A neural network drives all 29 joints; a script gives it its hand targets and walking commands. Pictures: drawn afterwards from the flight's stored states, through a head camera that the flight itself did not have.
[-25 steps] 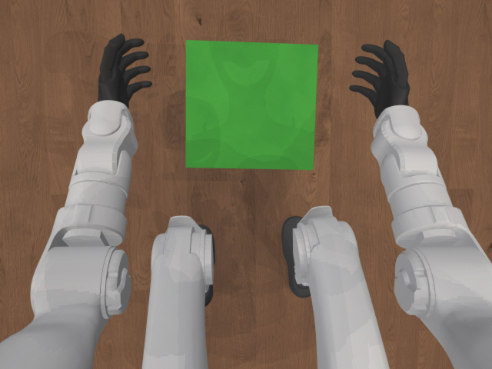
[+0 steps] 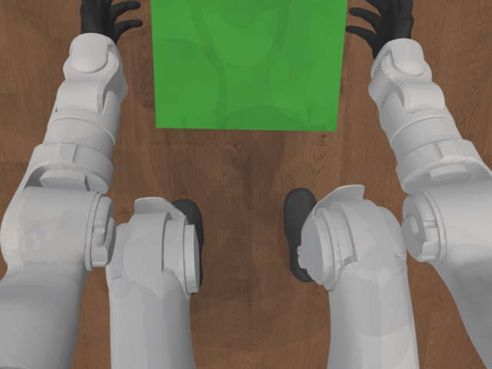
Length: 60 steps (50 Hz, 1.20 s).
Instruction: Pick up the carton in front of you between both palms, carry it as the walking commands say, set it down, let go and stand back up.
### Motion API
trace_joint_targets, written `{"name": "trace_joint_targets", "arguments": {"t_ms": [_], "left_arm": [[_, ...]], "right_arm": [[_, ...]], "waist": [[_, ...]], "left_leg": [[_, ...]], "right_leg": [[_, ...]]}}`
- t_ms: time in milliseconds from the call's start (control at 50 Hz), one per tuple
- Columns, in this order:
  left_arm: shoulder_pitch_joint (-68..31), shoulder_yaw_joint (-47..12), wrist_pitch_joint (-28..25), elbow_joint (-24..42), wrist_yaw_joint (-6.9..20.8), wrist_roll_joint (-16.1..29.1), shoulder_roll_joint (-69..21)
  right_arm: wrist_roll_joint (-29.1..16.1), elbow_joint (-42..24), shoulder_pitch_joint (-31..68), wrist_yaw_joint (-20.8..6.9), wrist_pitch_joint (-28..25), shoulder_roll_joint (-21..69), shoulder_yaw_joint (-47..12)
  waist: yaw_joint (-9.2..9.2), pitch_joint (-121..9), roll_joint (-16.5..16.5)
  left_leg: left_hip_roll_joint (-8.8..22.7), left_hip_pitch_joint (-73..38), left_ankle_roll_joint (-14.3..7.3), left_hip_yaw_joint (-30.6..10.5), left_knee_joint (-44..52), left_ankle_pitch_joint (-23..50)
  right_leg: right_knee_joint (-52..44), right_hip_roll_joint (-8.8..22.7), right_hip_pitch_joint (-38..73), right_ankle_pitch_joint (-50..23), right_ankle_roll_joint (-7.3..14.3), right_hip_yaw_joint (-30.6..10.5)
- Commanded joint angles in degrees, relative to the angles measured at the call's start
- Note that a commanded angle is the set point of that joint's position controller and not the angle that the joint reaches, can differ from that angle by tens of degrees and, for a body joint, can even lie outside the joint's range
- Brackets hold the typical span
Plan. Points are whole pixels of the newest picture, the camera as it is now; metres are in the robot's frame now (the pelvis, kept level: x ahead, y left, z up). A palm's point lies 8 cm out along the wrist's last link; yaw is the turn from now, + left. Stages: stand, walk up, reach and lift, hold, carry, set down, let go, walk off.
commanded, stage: reach and lift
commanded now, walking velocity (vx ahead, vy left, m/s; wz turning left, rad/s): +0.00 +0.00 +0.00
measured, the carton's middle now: (243, 59) +0.50 +0.00 -0.24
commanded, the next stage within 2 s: none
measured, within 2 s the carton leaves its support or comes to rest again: leaves its support in 0.66 s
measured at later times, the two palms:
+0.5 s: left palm (126, 28) +0.53 +0.14 -0.17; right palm (367, 34) +0.51 -0.16 -0.17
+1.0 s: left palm (57, 8) +0.50 +0.15 -0.02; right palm (442, 17) +0.49 -0.15 -0.02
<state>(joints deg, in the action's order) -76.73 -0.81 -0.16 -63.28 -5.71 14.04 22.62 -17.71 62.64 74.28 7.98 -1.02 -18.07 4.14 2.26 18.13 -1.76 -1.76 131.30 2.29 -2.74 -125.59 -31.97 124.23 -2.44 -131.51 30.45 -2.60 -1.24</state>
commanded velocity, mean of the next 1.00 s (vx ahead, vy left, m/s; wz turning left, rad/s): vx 0.00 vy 0.00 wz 0.00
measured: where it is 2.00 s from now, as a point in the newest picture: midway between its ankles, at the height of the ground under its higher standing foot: (245, 256)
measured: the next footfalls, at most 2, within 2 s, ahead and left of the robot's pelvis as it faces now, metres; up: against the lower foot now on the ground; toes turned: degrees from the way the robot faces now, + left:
none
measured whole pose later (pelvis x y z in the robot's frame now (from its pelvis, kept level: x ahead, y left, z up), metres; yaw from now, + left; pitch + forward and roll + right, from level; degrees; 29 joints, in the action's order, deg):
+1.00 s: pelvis +0.00 +0.00 +0.05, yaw +1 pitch +39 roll -1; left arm -63.5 17.1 14.2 -51.4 -6.5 -3.2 6.2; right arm 2.1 46.2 59.6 7.6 14.2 -3.0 23.5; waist 1.6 -3.9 -0.2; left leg -6.3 124.1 3.6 -4.0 -116.1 -31.2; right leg 115.2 -5.8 -123.9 30.6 -4.8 -4.0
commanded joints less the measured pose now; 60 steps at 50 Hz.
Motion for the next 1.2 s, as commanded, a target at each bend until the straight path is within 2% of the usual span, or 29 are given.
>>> {"name": "trace_joint_targets", "arguments": {"t_ms": [0, 80, 160, 300, 360, 380, 400, 460, 500, 580, 700, 760, 800, 840, 900, 940, 1060, 1180], "left_arm": [[-12.3, 0.7, -1.1, 5.0, -0.2, -0.3, 4.6], [-9.6, 1.8, -1.0, 2.1, -0.2, -1.3, 2.8], [-10.7, 2.4, -1.6, 2.5, -0.3, -1.8, 2.4], [-16.0, -2.0, -2.4, 2.9, -0.9, 0.1, -3.9], [-16.6, -1.7, -2.7, 1.7, -1.2, -1.0, -7.0], [-17.2, -1.7, -2.8, 0.9, -1.1, -1.6, -8.2], [-20.9, -5.0, -3.0, 2.8, 0.1, -0.9, -16.6], [-29.8, -9.1, -1.9, 2.1, 4.8, -2.2, -37.7], [-32.0, -8.8, -0.9, 2.3, 7.2, -3.7, -45.8], [-34.5, -8.8, 0.7, 7.5, 9.7, -3.9, -55.8], [-33.7, -14.7, 3.5, 19.8, 9.5, 0.0, -67.2], [-30.5, -15.7, 6.3, 26.3, 9.5, -1.2, -71.7], [-28.3, -15.5, 8.5, 29.0, 9.9, -2.9, -73.9], [-25.8, -14.1, 10.7, 28.3, 10.7, -5.2, -75.8], [-22.2, -8.8, 13.4, 21.4, 12.3, -9.8, -77.5], [-20.9, -4.6, 14.6, 17.6, 13.3, -13.2, -77.7], [-19.4, 1.2, 15.6, 14.6, 14.4, -18.1, -78.9], [-16.3, -0.1, 16.4, 16.9, 15.1, -18.5, -81.1]], "right_arm": [[0.5, -5.5, 8.7, 0.5, -1.4, -4.0, 0.7], [2.4, -3.3, 6.6, 0.3, -1.5, -3.1, 1.9], [3.2, -3.9, 7.8, 0.3, -1.9, -2.5, 2.4], [0.3, -4.3, 12.9, 0.6, -2.4, 4.7, -2.8], [1.6, -2.1, 13.6, 0.8, -2.6, 7.6, -2.4], [2.5, -1.1, 13.6, 0.8, -2.7, 8.4, -1.9], [2.3, -3.0, 17.7, -0.3, -2.9, 16.1, -5.0], [4.2, -4.2, 28.7, -5.3, -1.7, 36.5, -9.0], [5.8, -5.3, 32.5, -8.0, -0.3, 43.9, -8.6], [6.2, -10.4, 35.7, -10.6, 1.6, 52.9, -9.2], [2.9, -23.2, 35.1, -11.0, 4.2, 63.0, -16.2], [3.5, -30.9, 33.9, -11.3, 6.8, 66.4, -18.7], [4.8, -33.7, 32.5, -11.9, 8.9, 68.2, -18.8], [7.4, -32.7, 30.3, -12.8, 11.2, 70.0, -17.2], [12.6, -25.7, 25.8, -14.4, 14.3, 72.2, -12.1], [16.0, -21.6, 24.2, -15.5, 15.8, 72.8, -7.9], [21.1, -17.8, 22.4, -17.0, 17.3, 74.8, -2.6], [21.7, -18.6, 18.4, -18.0, 18.1, 77.2, -3.9]], "waist": [[-0.43, -73.2, 5.8], [-0.10, -66.8, 4.5], [-0.06, -65.5, 3.7], [-1.01, -66.2, 3.7], [-1.04, -64.4, 4.0], [-0.45, -63.9, 4.3], [-0.65, -64.4, 4.5], [-0.67, -64.9, 5.1], [-0.67, -64.3, 5.1], [-0.38, -69.3, 4.2], [0.07, -92.9, 4.3], [-0.02, -99.8, 4.5], [-0.16, -99.3, 4.4], [-0.19, -93.0, 4.3], [-0.13, -79.4, 4.2], [0.09, -74.7, 4.0], [-0.09, -75.7, 3.7], [-0.37, -80.7, 3.5]], "left_leg": [[0.6, -37.6, -0.1, 4.0, 9.5, 18.2], [0.4, -33.2, -0.2, 3.1, 10.4, 16.5], [0.2, -31.5, -0.4, 2.7, 10.5, 16.0], [-0.5, -33.0, -0.9, 3.0, 11.8, 14.1], [-1.2, -33.0, -1.0, 3.0, 12.6, 12.8], [-1.3, -32.4, -1.0, 3.0, 12.6, 12.6], [-1.9, -32.6, -1.3, 3.0, 12.7, 13.2], [-3.2, -30.4, -1.8, 3.2, 11.5, 13.8], [-4.3, -29.4, -1.8, 4.0, 11.0, 12.9], [-5.6, -30.7, -1.8, 5.9, 9.8, 15.7], [-6.9, -44.2, -1.3, 7.4, 9.4, 25.9], [-7.8, -48.4, -1.0, 7.8, 11.2, 24.9], [-8.2, -48.1, -1.0, 7.9, 13.1, 21.5], [-8.3, -44.5, -1.0, 7.7, 15.9, 15.5], [-8.3, -37.7, -1.4, 7.4, 20.5, 6.3], [-8.4, -35.9, -1.7, 7.2, 23.2, 3.0], [-8.7, -39.3, -1.8, 6.9, 29.2, 3.3], [-8.8, -46.1, -1.5, 6.9, 34.4, 6.2]], "right_leg": [[-8.7, 0.2, 34.8, -18.9, -0.8, 3.9], [-9.1, 0.3, 30.8, -17.0, -0.9, 3.9], [-9.2, 0.1, 29.7, -16.6, -0.8, 3.7], [-10.4, -1.0, 31.2, -14.5, -0.4, 3.1], [-11.3, -1.6, 30.5, -12.9, -0.3, 3.2], [-11.4, -1.8, 30.4, -13.0, -0.2, 3.1], [-11.5, -2.4, 30.2, -13.5, 0.2, 3.1], [-10.0, -3.8, 28.7, -14.4, 0.5, 3.3], [-9.3, -4.4, 28.0, -13.5, 0.3, 3.9], [-8.3, -5.6, 31.0, -16.4, 0.3, 5.3], [-7.7, -6.4, 43.1, -25.6, 0.0, 7.0], [-9.7, -6.9, 45.6, -24.3, -0.1, 7.7], [-11.5, -7.4, 45.3, -21.0, -0.1, 7.9], [-14.1, -7.6, 42.2, -15.2, 0.1, 7.9], [-18.6, -7.5, 35.3, -6.0, 0.6, 7.5], [-21.4, -7.5, 33.7, -2.6, 1.0, 7.2], [-27.6, -7.5, 37.1, -2.8, 1.3, 6.5], [-32.7, -7.7, 43.7, -5.5, 0.9, 6.2]]}}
